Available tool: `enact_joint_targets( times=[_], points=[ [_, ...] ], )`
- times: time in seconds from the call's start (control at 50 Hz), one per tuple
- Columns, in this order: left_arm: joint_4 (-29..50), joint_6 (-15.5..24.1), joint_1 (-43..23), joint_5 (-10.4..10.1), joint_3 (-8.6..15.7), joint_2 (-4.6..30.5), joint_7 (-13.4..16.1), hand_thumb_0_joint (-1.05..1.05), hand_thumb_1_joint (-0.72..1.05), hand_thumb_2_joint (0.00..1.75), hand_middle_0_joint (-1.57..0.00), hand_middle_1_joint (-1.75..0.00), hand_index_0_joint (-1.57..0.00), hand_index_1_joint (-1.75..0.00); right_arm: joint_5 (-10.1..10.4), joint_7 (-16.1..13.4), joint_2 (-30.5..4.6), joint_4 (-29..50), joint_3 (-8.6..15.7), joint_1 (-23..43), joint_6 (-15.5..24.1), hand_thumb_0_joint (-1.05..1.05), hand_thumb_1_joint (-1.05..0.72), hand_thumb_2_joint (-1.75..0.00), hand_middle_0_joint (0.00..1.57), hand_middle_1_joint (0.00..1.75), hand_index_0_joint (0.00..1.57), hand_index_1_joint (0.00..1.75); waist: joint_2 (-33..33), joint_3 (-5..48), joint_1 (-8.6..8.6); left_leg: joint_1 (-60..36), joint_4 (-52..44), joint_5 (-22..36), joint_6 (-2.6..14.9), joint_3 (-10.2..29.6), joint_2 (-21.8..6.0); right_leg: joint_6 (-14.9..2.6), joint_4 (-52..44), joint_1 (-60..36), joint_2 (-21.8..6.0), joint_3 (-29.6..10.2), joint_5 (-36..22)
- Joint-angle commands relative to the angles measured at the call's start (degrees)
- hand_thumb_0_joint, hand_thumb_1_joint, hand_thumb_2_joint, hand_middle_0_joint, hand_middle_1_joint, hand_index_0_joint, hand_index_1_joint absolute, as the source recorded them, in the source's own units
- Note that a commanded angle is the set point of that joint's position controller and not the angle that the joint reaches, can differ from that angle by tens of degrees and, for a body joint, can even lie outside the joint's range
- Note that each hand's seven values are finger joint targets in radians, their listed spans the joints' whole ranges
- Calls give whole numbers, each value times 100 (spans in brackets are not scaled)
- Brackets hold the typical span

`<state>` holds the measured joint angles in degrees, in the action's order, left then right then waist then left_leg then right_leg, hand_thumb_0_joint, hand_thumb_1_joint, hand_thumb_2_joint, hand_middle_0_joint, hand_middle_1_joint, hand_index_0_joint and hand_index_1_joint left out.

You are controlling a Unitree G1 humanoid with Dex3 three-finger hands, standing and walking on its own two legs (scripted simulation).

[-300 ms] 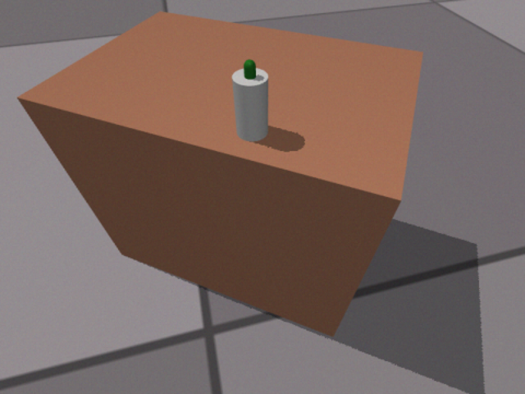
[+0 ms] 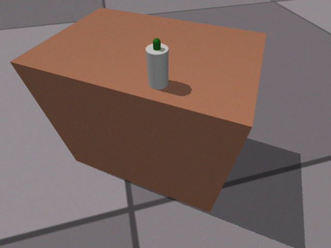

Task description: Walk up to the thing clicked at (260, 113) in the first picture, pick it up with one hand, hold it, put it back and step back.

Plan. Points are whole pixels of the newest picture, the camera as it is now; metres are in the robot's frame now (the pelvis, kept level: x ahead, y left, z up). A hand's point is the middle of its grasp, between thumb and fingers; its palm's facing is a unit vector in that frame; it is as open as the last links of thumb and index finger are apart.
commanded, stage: stand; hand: left
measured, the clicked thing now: (157, 63) +0.65 +0.06 +0.10
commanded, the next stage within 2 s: walk up in 0.82 s
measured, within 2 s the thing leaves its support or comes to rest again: neither
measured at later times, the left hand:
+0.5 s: hand out of the picture +0.08 +0.25 -0.16, palm faces -0.04 -0.94 -0.34, open 7.4 cm
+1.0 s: hand out of the picture +0.10 +0.25 -0.16, palm faces -0.13 -0.92 -0.37, open 7.4 cm
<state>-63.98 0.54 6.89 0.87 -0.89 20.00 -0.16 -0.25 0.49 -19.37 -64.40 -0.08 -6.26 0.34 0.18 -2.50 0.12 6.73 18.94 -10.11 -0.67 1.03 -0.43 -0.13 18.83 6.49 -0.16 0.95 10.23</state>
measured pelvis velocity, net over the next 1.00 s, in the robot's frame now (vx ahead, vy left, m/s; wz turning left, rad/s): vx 0.03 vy -0.02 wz -0.09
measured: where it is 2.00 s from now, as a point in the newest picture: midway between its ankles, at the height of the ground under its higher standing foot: outside the picture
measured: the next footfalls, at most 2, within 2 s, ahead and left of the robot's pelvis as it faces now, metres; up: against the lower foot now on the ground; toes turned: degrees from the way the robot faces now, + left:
right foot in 1.10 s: +0.13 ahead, -0.19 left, +0.00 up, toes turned -9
left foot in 1.48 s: +0.24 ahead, +0.10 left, +0.00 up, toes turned -20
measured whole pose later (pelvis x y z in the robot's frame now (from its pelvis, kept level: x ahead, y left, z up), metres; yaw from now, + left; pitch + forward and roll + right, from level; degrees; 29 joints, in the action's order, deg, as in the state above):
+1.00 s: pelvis +0.03 -0.02 -0.01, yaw -5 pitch -2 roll +2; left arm -58.3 -1.2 13.3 2.0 3.5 23.1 -3.3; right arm -2.2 1.3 -21.1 -56.5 3.5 -11.9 3.2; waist 1.5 -3.0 0.9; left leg 4.6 22.6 -16.2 0.2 -3.9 -2.1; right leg -1.4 46.1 19.9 -1.4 -1.3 23.9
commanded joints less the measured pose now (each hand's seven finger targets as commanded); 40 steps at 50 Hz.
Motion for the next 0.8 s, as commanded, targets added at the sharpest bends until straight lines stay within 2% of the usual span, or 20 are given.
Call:
enact_joint_targets(
  times=[0.0,0.04,0.1,0.12,0.22,0.36,0.46,0.48,0.7,0.78],
  points=[
    [346,141,-196,-26,266,1189,69,0,90,90,-20,-30,-20,-30,-12,-101,-1193,325,199,221,142,0,-90,-90,20,30,20,30,-54,217,-27,71,-358,435,188,507,-632,-130,-335,63,-711,-562,-379],
    [357,157,-209,-27,265,1205,72,0,90,90,-20,-30,-20,-30,-16,-95,-1206,332,211,188,144,0,-90,-90,20,30,20,30,37,370,-16,-20,-293,689,188,499,-642,-141,-315,-21,-728,-565,-581],
    [359,138,-222,-27,264,1187,71,0,90,90,-20,-30,-20,-30,-24,-103,-1215,321,214,205,144,0,-90,-90,20,30,20,30,-27,272,-22,51,-337,510,175,512,-636,-152,-345,31,-721,-578,-349],
    [367,138,-226,-29,262,1165,70,0,90,90,-20,-30,-20,-30,-21,-106,-1269,330,228,206,145,0,-90,-90,20,30,20,30,-94,390,-21,-5,-304,614,194,491,-647,-160,-318,-72,-734,-568,-514],
    [325,143,-182,-43,268,1187,75,0,90,90,-20,-30,-20,-30,-10,-97,-1232,301,215,172,139,0,-90,-90,20,30,20,30,-19,277,-25,54,-325,597,182,492,-622,-148,-351,-64,-722,-560,-566],
    [358,152,-200,-37,280,1225,84,0,90,90,-20,-30,-20,-30,-12,-108,-1229,340,216,169,140,0,-90,-90,20,30,20,30,-24,503,-9,-140,-231,1028,181,462,-657,-153,-251,-192,-755,-548,-1025],
    [327,145,-191,-36,269,1196,85,0,90,90,-20,-30,-20,-30,-16,-108,-1218,325,200,185,123,0,-90,-90,20,30,20,30,-9,287,-18,-32,-293,756,160,492,-648,-129,-354,-71,-717,-544,-685],
    [351,149,-181,-37,273,1194,82,0,90,90,-20,-30,-20,-30,-18,-110,-1250,343,213,191,125,0,-90,-90,20,30,20,30,-52,446,-15,-161,-247,835,184,451,-659,-142,-342,-119,-753,-571,-867],
    [347,160,-219,-37,287,1221,78,0,90,90,-20,-30,-20,-30,-13,-112,-1226,359,200,158,136,0,-90,-90,20,30,20,30,-10,451,-15,-150,-250,1027,172,440,-678,-143,-298,-215,-756,-563,-1097],
    [337,145,-195,-34,280,1195,85,0,90,90,-20,-30,-20,-30,-13,-119,-1256,355,214,174,123,0,-90,-90,20,30,20,30,-30,378,-22,-166,-280,896,174,449,-678,-136,-351,-140,-731,-542,-940]
  ],
)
